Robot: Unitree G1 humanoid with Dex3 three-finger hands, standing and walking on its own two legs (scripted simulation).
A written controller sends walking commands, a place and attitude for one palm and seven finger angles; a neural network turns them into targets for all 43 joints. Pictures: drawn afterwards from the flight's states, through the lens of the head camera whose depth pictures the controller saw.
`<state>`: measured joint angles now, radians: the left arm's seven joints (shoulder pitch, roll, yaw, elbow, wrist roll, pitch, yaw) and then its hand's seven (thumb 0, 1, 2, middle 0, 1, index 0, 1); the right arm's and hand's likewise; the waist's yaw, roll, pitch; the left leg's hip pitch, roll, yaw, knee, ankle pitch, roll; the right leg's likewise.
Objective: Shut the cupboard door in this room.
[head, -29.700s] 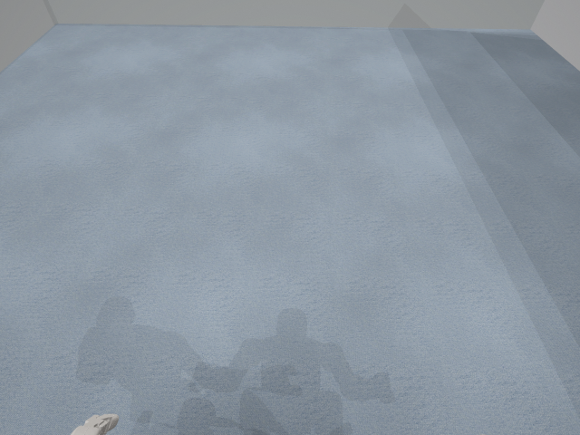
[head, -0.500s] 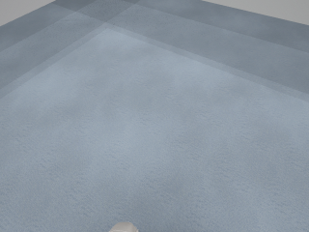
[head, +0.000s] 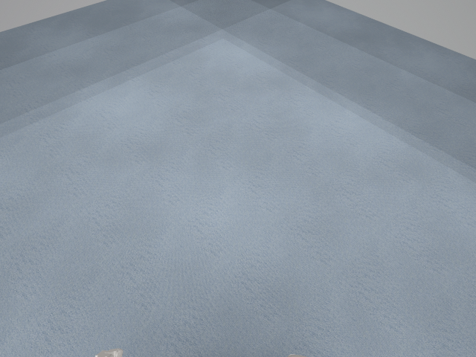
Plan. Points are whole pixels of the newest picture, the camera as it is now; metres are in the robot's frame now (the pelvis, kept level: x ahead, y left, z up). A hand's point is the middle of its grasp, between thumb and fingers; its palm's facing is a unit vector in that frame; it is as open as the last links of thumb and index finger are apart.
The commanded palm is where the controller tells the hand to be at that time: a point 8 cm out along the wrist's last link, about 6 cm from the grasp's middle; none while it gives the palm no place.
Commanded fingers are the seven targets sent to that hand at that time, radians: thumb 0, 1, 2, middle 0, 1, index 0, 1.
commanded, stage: turn or walk to find it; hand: left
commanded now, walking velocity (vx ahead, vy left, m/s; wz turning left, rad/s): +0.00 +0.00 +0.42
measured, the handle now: out of the picture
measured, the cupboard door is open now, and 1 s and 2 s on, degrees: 91 91 91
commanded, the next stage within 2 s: none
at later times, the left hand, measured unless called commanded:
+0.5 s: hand out of the picture -0.03 +0.21 -0.19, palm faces +0.28 -0.93 -0.22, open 7.3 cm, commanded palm none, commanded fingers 0.00 0.90 0.90 -0.20 -0.30 -0.20 -0.30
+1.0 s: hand out of the picture -0.01 +0.19 -0.15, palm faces +0.43 -0.86 -0.27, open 7.3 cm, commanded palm none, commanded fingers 0.00 0.90 0.90 -0.20 -0.30 -0.20 -0.30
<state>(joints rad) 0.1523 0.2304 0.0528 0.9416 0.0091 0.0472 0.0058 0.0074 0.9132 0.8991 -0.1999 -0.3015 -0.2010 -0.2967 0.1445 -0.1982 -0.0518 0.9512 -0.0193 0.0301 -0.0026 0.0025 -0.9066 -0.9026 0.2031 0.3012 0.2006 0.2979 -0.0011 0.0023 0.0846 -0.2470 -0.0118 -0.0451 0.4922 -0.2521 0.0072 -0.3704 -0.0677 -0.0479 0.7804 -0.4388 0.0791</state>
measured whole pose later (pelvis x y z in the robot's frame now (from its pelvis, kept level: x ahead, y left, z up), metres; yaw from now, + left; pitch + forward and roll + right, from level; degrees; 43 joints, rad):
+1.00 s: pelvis -0.02 -0.03 +0.00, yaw +26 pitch +0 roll +1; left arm 0.14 0.18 0.03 0.91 0.02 0.01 0.01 0.01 0.91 0.90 -0.20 -0.30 -0.20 -0.30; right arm 0.20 -0.23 -0.08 0.98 -0.01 0.06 0.00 0.00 -0.91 -0.90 0.20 0.30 0.20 0.30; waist -0.02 0.05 0.08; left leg -0.41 -0.06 -0.08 0.88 -0.45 -0.02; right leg -0.26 -0.05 -0.10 0.56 -0.29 -0.02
